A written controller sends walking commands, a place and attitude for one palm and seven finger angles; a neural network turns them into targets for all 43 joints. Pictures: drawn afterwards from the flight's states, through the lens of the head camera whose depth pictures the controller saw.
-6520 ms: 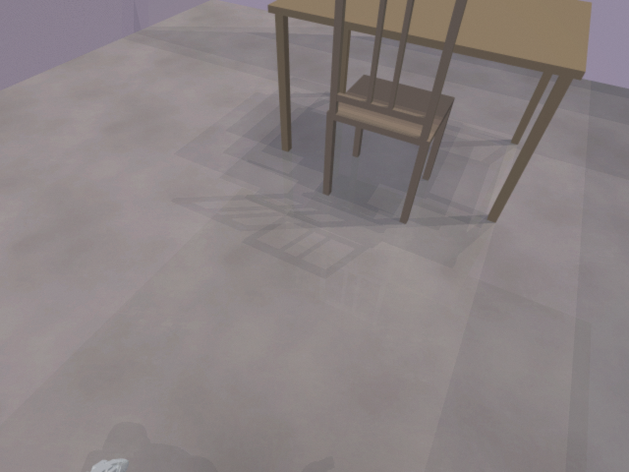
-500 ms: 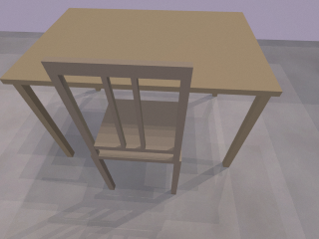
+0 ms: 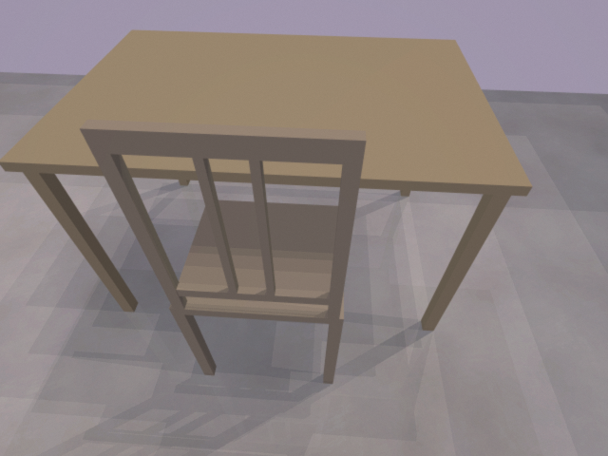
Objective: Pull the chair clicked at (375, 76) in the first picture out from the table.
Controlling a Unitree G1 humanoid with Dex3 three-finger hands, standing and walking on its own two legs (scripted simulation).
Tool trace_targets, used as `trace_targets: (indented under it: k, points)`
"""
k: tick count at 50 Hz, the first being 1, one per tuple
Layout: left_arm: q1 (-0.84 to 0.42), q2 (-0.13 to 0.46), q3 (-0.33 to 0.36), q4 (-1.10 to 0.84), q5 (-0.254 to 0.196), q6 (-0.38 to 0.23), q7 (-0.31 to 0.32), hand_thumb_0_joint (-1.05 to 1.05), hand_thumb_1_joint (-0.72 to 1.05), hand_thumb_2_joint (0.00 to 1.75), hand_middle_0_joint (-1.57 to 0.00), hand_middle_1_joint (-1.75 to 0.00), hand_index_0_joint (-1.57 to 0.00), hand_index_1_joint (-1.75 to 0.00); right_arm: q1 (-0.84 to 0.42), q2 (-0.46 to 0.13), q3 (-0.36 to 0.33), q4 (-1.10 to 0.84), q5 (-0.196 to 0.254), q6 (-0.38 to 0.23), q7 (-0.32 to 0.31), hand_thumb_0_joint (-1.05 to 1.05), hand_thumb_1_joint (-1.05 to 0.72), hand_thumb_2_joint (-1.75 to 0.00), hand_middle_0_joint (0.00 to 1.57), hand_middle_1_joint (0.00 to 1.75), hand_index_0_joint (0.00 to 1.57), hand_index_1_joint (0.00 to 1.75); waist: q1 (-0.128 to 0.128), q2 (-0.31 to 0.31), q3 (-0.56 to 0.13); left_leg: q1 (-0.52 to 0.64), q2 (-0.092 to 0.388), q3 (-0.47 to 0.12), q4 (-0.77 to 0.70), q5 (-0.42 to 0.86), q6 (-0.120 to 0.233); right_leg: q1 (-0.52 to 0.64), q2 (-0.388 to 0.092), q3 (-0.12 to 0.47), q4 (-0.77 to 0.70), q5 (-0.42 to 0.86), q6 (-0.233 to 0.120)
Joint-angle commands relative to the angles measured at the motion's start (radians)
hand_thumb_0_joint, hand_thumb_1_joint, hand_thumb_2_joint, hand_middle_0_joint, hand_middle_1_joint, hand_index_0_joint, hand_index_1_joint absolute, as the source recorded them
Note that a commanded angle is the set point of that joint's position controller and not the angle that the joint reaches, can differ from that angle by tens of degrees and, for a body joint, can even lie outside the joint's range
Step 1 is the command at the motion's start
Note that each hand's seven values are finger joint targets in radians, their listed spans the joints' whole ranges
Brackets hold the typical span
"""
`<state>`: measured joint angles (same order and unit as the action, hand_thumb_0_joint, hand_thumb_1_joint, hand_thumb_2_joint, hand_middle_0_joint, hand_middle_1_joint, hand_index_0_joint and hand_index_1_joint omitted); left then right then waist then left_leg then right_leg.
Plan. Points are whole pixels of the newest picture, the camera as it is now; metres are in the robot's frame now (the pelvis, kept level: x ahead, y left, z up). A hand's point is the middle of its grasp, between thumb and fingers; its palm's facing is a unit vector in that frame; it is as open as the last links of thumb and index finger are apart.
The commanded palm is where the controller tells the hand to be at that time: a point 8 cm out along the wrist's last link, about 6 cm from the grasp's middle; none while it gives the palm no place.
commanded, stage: look again from close up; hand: left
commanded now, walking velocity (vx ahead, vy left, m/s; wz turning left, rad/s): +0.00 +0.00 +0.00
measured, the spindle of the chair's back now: (220, 235) +0.50 +0.19 -0.05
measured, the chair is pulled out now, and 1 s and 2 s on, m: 0.00 0.00 0.00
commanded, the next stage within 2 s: shuffle to correct the standing spot in 1.22 s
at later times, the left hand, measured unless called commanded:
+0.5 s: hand out of the picture -0.03 +0.19 -0.17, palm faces +0.03 -0.98 -0.19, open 7.4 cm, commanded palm none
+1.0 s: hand out of the picture -0.02 +0.18 -0.17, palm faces +0.05 -0.98 -0.18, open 7.4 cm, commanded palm none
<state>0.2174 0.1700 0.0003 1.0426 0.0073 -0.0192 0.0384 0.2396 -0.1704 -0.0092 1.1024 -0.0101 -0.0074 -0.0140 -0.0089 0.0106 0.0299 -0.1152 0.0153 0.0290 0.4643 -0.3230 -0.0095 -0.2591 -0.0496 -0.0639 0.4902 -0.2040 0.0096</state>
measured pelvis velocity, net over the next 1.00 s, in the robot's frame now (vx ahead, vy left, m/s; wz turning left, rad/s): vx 0.00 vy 0.02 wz -0.01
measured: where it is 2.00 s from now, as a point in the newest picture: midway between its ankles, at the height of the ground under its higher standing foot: outside the picture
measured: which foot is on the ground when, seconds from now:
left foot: down 0.00-1.00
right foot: down 0.00-1.00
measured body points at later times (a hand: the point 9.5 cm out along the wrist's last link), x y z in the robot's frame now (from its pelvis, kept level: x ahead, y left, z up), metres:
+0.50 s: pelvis -0.01 +0.02 +0.00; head +0.00 +0.02 +0.45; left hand -0.03 +0.24 -0.16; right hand -0.02 -0.19 -0.16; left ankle -0.05 +0.12 -0.74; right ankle +0.04 -0.13 -0.74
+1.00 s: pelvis +0.00 +0.02 +0.00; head +0.01 +0.02 +0.45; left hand -0.02 +0.23 -0.16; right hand -0.02 -0.18 -0.16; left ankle -0.05 +0.12 -0.74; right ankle +0.04 -0.13 -0.74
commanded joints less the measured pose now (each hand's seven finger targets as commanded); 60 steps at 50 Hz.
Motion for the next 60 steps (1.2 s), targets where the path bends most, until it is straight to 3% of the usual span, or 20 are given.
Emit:
trace_targets:
  k: [1, 21, 28, 37, 48, 54, 60]
  points:
    - [0.061, 0.124, 0.027, -0.025, 0.003, -0.012, 0.009, 0.00, 0.90, 0.90, -0.20, -0.30, -0.20, -0.30, 0.049, -0.092, -0.019, -0.024, -0.001, -0.013, -0.002, 0.00, -0.90, -0.90, 0.20, 0.30, 0.20, 0.30, 0.010, -0.002, 0.003, -0.095, 0.069, -0.053, -0.098, 0.185, 0.019, 0.099, -0.074, 0.082, -0.083, 0.141, -0.028]
    - [0.156, 0.065, 0.013, 0.049, 0.006, -0.006, 0.010, 0.00, 0.90, 0.90, -0.20, -0.30, -0.20, -0.30, 0.100, -0.056, -0.012, 0.033, 0.007, -0.012, -0.008, 0.00, -0.90, -0.90, 0.20, 0.30, 0.20, 0.30, 0.014, -0.004, 0.080, -0.120, 0.071, -0.072, -0.166, 0.065, 0.035, 0.059, -0.065, 0.072, -0.112, 0.046, -0.014]
    - [0.180, 0.049, 0.014, 0.058, 0.006, -0.008, 0.012, 0.00, 0.90, 0.90, -0.20, -0.30, -0.20, -0.30, 0.119, -0.042, -0.012, 0.039, 0.008, -0.017, -0.011, 0.00, -0.90, -0.90, 0.20, 0.30, 0.20, 0.30, 0.012, -0.007, 0.061, -0.103, 0.072, -0.070, -0.154, 0.120, 0.038, 0.069, -0.067, 0.068, -0.095, 0.100, -0.015]
    - [0.189, 0.037, 0.016, 0.059, 0.007, -0.007, 0.013, 0.00, 0.90, 0.90, -0.20, -0.30, -0.20, -0.30, 0.130, -0.028, -0.009, 0.042, 0.008, -0.016, -0.014, 0.00, -0.90, -0.90, 0.20, 0.30, 0.20, 0.30, 0.014, -0.006, 0.092, -0.121, 0.070, -0.070, -0.161, 0.109, 0.038, 0.059, -0.064, 0.067, -0.095, 0.092, -0.015]
    - [0.198, 0.029, 0.020, 0.062, 0.006, -0.010, 0.014, 0.00, 0.90, 0.90, -0.20, -0.30, -0.20, -0.30, 0.144, -0.019, -0.009, 0.047, 0.008, -0.020, -0.019, 0.00, -0.90, -0.90, 0.20, 0.30, 0.20, 0.30, 0.014, -0.010, 0.057, -0.087, 0.069, -0.061, -0.140, 0.192, 0.038, 0.087, -0.068, 0.066, -0.083, 0.166, -0.021]
    - [0.197, 0.033, 0.020, 0.059, 0.006, -0.008, 0.012, 0.00, 0.90, 0.90, -0.20, -0.30, -0.20, -0.30, 0.147, -0.013, -0.008, 0.048, 0.010, -0.015, -0.018, 0.00, -0.90, -0.90, 0.20, 0.30, 0.20, 0.30, 0.015, -0.028, 0.079, -0.098, 0.070, -0.061, -0.153, 0.142, 0.038, 0.077, -0.064, 0.067, -0.103, 0.116, -0.019]
    - [0.199, 0.028, 0.020, 0.059, 0.006, -0.009, 0.012, 0.00, 0.90, 0.90, -0.20, -0.30, -0.20, -0.30, 0.149, -0.013, -0.009, 0.051, 0.009, -0.018, -0.019, 0.00, -0.90, -0.90, 0.20, 0.30, 0.20, 0.30, 0.014, -0.008, 0.072, -0.088, 0.068, -0.060, -0.146, 0.168, 0.037, 0.081, -0.067, 0.069, -0.100, 0.138, -0.021]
